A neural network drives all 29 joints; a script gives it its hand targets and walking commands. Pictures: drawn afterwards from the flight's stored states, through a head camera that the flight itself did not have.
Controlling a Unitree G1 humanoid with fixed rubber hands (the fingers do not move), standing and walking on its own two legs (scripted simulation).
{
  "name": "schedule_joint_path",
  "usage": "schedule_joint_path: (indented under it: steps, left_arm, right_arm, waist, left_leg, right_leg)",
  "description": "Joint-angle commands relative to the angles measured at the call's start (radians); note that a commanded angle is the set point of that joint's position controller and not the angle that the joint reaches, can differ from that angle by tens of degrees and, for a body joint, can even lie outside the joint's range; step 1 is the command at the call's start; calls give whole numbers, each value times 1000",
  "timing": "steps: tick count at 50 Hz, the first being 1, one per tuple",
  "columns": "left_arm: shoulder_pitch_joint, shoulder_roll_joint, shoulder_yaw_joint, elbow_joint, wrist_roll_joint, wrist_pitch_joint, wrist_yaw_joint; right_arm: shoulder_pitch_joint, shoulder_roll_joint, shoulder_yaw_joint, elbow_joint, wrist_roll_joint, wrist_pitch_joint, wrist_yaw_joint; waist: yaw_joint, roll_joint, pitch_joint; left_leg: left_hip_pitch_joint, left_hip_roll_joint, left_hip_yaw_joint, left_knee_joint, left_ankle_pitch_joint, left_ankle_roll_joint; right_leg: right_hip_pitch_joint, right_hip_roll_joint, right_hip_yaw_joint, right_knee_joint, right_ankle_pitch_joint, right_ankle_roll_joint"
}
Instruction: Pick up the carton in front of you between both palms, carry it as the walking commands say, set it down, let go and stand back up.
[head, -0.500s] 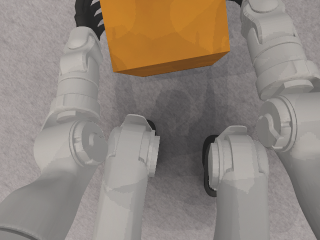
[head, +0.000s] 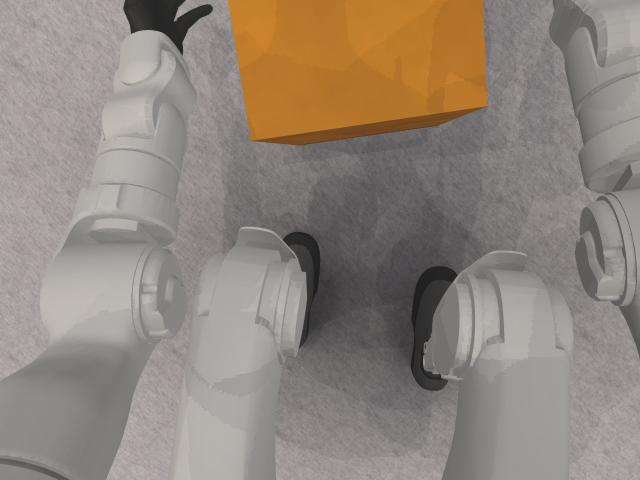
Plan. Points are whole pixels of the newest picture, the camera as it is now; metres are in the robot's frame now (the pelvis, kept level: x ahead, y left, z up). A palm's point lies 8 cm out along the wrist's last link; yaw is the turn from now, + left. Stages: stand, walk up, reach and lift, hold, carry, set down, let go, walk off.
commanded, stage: set down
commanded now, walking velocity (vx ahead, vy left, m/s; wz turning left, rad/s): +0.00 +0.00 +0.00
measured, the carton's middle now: (356, 42) +0.53 +0.04 -0.25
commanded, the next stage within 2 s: let go in 0.90 s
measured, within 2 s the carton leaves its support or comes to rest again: neither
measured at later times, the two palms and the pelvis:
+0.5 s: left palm out of the picture +0.51 +0.22 +0.02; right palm out of the picture +0.59 -0.16 +0.01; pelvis +0.01 +0.00 +0.12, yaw +0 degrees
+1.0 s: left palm out of the picture +0.50 +0.23 +0.16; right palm out of the picture +0.58 -0.17 +0.16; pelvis +0.04 +0.00 +0.26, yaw -2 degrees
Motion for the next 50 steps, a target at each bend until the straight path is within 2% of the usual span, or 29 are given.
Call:
schedule_joint_path:
  steps: [1, 6, 11, 15, 20, 25, 32, 41, 45, 50]
  left_arm:
    - [-180, 143, 17, -200, 21, 25, 26]
    - [-142, 53, 34, -172, 76, 58, 26]
    - [-110, 15, 60, -182, 118, 64, 12]
    - [-85, 17, 75, -221, 131, 73, 6]
    - [-39, 41, 91, -302, 130, 96, 0]
    - [17, 45, 101, -358, 130, 122, -16]
    - [80, 19, 112, -359, 152, 128, -43]
    - [137, -4, 137, -377, 205, 113, -69]
    - [162, -26, 150, -360, 231, 107, -82]
    - [271, -37, 148, -378, 285, 93, -120]
  right_arm:
    - [-303, -115, -68, -148, -29, 18, -7]
    - [-225, -85, -135, -42, -67, 29, 19]
    - [-185, -82, -171, -1, -103, 13, 40]
    - [-185, -83, -178, -41, -116, 16, 48]
    - [-185, -73, -171, -148, -121, 44, 51]
    - [-144, -55, -182, -219, -140, 79, 58]
    - [-64, -31, -222, -213, -174, 86, 80]
    - [1, -9, -266, -207, -209, 67, 104]
    - [28, 12, -287, -184, -229, 60, 113]
    - [168, 61, -331, -216, -284, 51, 97]
  waist:
    - [60, -157, -1491]
    - [47, -107, -1249]
    - [40, -94, -1240]
    - [49, -121, -1323]
    - [66, -181, -1480]
    - [64, -214, -1530]
    - [52, -192, -1465]
    - [53, -164, -1438]
    - [49, -157, -1369]
    - [27, -144, -1417]
  left_leg:
    - [812, -29, 86, -202, 378, -19]
    - [730, -31, 72, -292, 280, -25]
    - [738, -35, 69, -365, 293, -32]
    - [772, -40, 75, -428, 321, -34]
    - [815, -48, 92, -507, 388, -30]
    - [835, -54, 102, -595, 426, -28]
    - [892, -53, 94, -727, 454, -32]
    - [1034, -47, 80, -907, 507, -33]
    - [1066, -41, 74, -983, 492, -33]
    - [1183, -41, 73, -1057, 548, -27]
  right_leg:
    - [678, 14, -63, -268, 270, -8]
    - [487, 13, -63, -359, 167, -19]
    - [465, 16, -61, -440, 183, -19]
    - [556, 24, -63, -505, 217, -14]
    - [748, 38, -67, -580, 312, 0]
    - [881, 45, -67, -665, 385, 12]
    - [941, 45, -55, -799, 430, 13]
    - [1067, 42, -39, -983, 492, 13]
    - [1096, 36, -33, -1065, 486, 14]
    - [1221, 38, -29, -1155, 578, 23]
